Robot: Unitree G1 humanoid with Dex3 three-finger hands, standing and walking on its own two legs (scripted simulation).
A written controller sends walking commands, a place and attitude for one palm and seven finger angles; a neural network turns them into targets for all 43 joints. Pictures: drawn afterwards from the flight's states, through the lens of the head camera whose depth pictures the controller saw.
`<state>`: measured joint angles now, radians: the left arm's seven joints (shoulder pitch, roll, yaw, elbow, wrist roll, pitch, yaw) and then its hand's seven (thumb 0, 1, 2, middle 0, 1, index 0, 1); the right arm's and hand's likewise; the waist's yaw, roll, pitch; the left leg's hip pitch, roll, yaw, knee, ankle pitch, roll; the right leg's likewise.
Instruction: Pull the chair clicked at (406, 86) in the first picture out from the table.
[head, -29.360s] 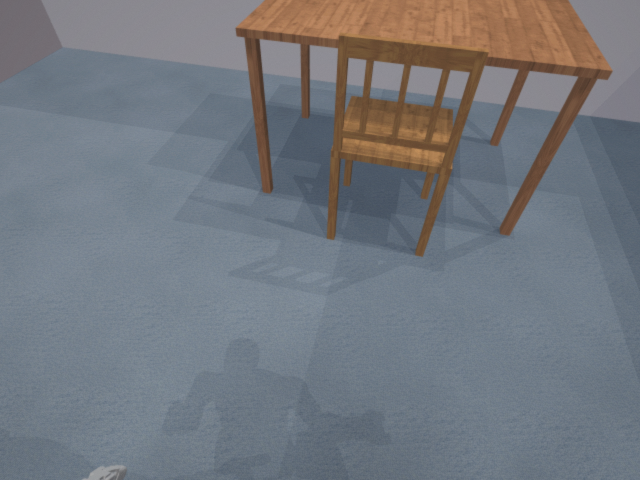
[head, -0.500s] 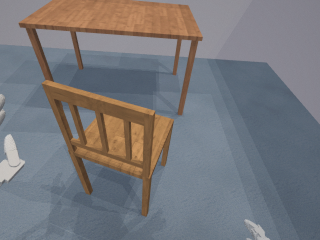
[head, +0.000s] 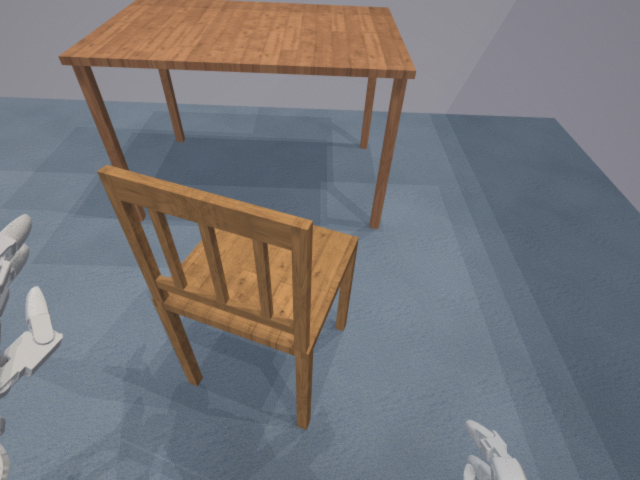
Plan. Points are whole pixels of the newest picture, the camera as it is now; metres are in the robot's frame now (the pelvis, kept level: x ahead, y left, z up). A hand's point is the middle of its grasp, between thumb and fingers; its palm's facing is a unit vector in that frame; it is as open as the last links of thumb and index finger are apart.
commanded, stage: let the arm hang, fingers relaxed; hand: left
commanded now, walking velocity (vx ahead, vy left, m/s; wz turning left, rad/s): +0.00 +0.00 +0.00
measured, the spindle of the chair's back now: (215, 264) +0.53 +0.24 -0.11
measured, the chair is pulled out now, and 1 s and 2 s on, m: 0.64 0.64 0.64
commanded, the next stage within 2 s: look to check the result in 1.08 s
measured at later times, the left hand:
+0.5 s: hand out of the picture -0.07 +0.19 -0.16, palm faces +0.04 -0.97 -0.24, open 7.2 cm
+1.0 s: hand out of the picture +0.00 +0.15 -0.17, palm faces +0.04 -0.98 -0.18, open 7.4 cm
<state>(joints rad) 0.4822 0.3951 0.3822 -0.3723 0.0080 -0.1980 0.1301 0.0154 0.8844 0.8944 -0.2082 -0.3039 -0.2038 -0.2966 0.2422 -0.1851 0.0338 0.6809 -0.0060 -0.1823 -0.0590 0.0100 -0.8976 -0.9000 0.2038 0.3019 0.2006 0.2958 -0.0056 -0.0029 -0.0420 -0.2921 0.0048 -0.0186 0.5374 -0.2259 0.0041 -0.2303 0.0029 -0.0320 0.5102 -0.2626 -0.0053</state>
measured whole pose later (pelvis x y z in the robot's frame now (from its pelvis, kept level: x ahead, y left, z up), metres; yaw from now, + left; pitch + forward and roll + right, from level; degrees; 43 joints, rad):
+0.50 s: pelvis +0.00 +0.00 +0.00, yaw +1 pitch -2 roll +0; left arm 0.41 0.22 0.00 1.06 0.02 0.03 0.01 -0.01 0.95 0.89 -0.20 -0.30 -0.20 -0.29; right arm 0.35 -0.17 0.01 1.03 -0.02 0.02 -0.02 0.00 -0.90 -0.90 0.20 0.30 0.20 0.30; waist 0.01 0.00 0.06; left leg -0.26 -0.01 -0.04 0.47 -0.19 0.00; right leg -0.20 -0.01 -0.06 0.47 -0.24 -0.01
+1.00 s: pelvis +0.00 -0.01 +0.00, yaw +1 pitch -2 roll +0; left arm 0.32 0.13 -0.01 1.06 0.01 0.00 0.03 0.02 0.92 0.89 -0.20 -0.30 -0.20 -0.29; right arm 0.33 -0.11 0.01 1.08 -0.02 -0.01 -0.03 0.00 -0.91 -0.90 0.20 0.30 0.20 0.30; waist -0.01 0.01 0.04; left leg -0.24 0.01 -0.04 0.46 -0.19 -0.02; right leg -0.19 0.00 -0.05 0.48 -0.26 -0.03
